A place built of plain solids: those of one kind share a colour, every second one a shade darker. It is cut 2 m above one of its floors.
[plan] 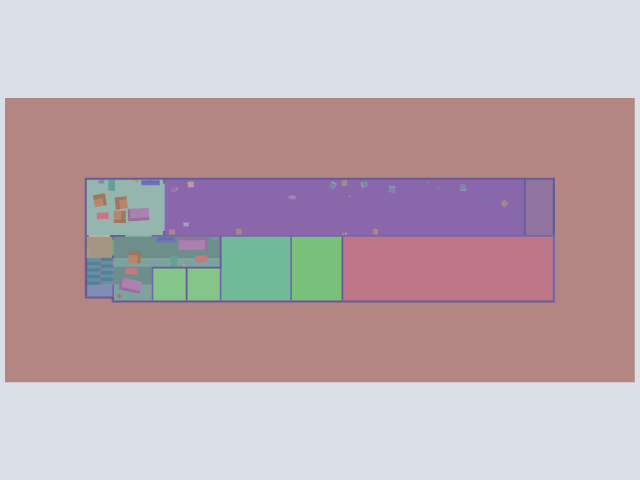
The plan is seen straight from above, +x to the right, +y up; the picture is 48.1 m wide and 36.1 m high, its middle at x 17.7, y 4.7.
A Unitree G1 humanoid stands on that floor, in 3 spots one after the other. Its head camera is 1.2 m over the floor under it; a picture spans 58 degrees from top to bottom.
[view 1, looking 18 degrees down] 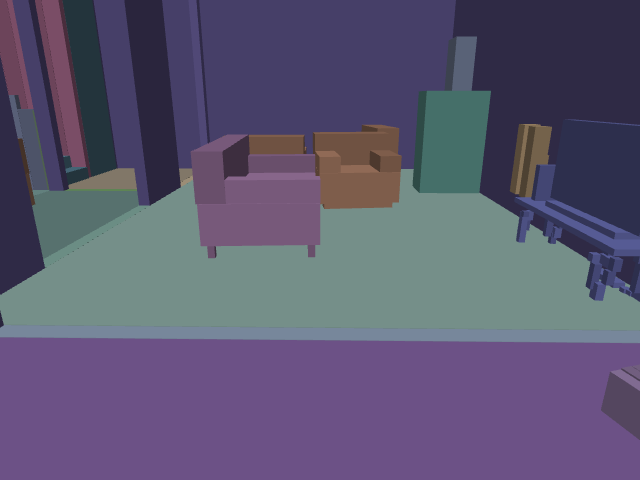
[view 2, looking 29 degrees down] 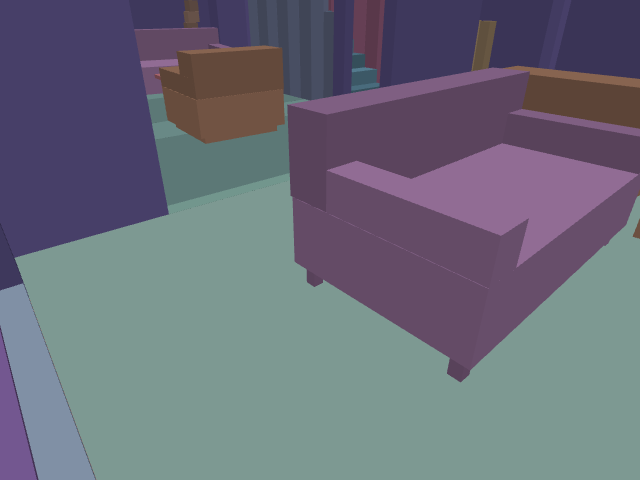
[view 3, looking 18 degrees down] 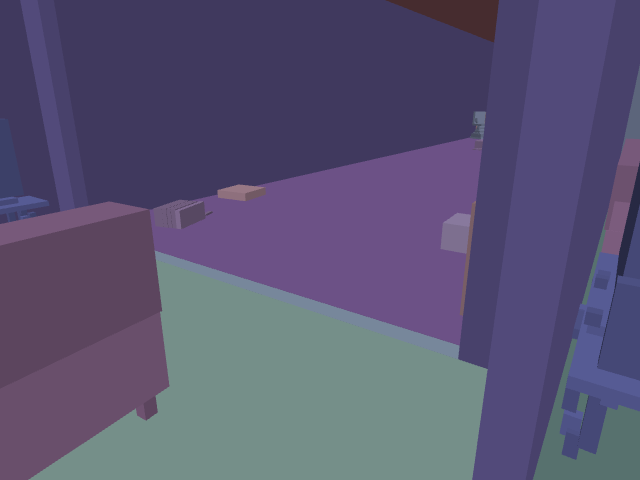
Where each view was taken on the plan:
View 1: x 8.03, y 7.17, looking -179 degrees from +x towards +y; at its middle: sofa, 3.37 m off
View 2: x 5.88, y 7.62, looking -129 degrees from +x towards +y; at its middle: sofa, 1.84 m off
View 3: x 4.03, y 4.88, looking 35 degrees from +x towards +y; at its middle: floor_alleys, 3.89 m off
